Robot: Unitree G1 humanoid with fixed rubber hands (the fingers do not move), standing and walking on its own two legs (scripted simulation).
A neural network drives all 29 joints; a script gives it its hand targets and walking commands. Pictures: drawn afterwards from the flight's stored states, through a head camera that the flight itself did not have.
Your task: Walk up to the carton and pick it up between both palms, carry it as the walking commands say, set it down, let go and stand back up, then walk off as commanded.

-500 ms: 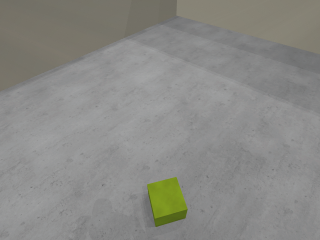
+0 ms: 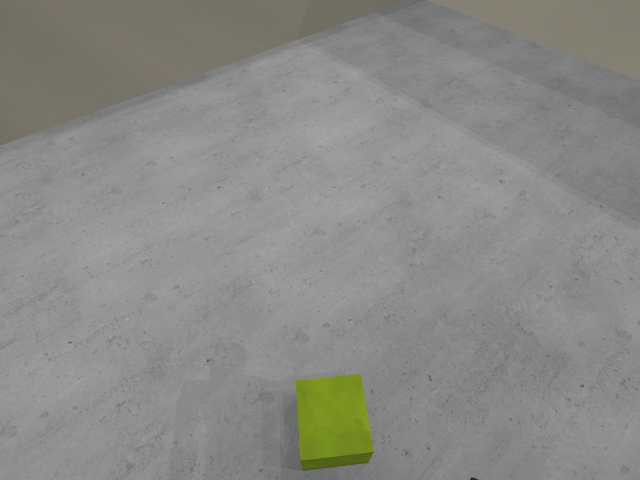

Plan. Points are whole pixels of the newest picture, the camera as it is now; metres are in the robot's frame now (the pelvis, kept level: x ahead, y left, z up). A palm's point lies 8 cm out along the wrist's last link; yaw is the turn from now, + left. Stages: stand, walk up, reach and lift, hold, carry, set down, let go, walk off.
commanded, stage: walk up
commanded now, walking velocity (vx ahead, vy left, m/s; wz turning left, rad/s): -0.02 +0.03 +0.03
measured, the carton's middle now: (331, 421) +0.38 +0.00 -0.70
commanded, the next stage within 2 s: stand in 1.90 s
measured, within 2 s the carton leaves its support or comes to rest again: neither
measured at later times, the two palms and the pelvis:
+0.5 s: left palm out of the picture +0.09 +0.30 -0.13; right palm out of the picture +0.09 -0.27 -0.13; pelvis +0.00 +0.01 -0.01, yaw +4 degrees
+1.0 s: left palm out of the picture -0.04 +0.26 -0.13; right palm out of the picture +0.06 -0.25 -0.13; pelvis -0.03 +0.01 +0.00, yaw +4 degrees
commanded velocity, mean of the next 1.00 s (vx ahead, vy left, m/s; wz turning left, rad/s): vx -0.11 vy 0.03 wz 0.06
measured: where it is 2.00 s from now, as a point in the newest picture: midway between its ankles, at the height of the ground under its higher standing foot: outside the picture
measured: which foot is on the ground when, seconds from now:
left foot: down 0.00-0.16, up 0.18-0.48, down 0.50-1.00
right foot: up 0.00-0.12, down 0.14-0.50, up 0.52-0.80, down 0.82-1.00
